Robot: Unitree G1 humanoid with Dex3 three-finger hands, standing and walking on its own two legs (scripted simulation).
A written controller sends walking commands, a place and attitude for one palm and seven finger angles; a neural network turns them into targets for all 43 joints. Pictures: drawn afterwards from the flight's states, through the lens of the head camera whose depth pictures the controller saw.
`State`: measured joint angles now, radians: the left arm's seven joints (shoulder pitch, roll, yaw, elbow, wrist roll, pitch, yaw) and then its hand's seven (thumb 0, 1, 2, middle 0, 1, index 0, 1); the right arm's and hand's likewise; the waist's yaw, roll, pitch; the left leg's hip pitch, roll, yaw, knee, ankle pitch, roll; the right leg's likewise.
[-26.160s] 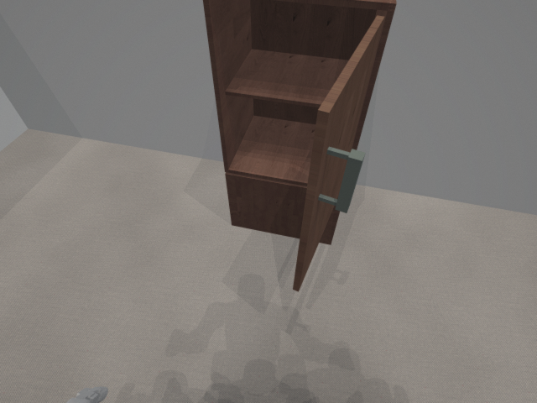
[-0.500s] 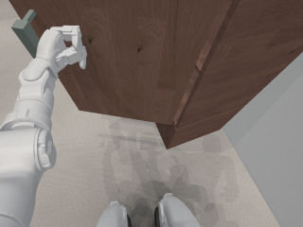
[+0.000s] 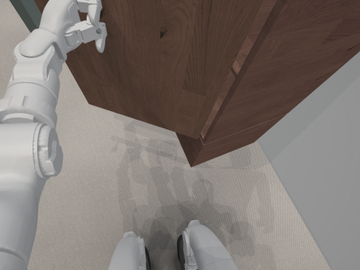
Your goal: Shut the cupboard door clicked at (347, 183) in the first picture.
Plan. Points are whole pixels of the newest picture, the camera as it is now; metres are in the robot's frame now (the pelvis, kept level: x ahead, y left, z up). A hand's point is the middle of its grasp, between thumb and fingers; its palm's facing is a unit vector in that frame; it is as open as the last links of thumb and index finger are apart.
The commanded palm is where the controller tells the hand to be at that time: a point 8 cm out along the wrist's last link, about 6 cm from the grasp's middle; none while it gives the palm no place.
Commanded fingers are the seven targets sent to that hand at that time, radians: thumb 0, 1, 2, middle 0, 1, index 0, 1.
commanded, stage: pull the fist back off the door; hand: left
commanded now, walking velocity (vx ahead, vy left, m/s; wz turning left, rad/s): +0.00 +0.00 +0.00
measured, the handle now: (37, 8) +0.63 +0.19 +0.12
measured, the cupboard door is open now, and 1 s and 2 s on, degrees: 50 47 47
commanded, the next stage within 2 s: draw the hand back to the body in 0.86 s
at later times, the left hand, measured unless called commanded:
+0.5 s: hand (103, 38) +0.54 +0.07 +0.12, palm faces +0.08 -1.00 -0.04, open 3.1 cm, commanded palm +0.49 +0.12 +0.12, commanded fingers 0.00 0.90 0.90 -1.30 -1.50 -1.30 -1.50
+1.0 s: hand (103, 64) +0.48 +0.08 +0.12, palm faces +0.07 -1.00 -0.02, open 3.1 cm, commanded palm +0.44 +0.13 +0.12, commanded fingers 0.00 0.90 0.90 -1.30 -1.50 -1.30 -1.50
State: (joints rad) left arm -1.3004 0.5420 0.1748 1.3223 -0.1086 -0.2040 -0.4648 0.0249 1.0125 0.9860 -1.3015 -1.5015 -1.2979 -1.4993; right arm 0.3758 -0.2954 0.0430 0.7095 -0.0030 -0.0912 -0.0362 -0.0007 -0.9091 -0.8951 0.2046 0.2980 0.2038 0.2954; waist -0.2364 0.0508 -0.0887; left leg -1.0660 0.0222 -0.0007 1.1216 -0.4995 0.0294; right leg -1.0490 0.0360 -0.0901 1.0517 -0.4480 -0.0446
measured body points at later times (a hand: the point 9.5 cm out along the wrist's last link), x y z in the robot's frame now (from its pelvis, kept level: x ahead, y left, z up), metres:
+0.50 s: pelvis +0.02 -0.02 +0.03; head +0.13 -0.03 +0.47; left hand +0.53 +0.13 +0.13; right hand -0.01 -0.27 -0.09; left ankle +0.01 +0.10 -0.65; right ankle +0.02 -0.10 -0.65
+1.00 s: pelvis +0.00 -0.02 +0.03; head +0.09 -0.02 +0.47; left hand +0.47 +0.13 +0.12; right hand +0.08 -0.27 -0.09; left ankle +0.01 +0.10 -0.65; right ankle +0.02 -0.10 -0.65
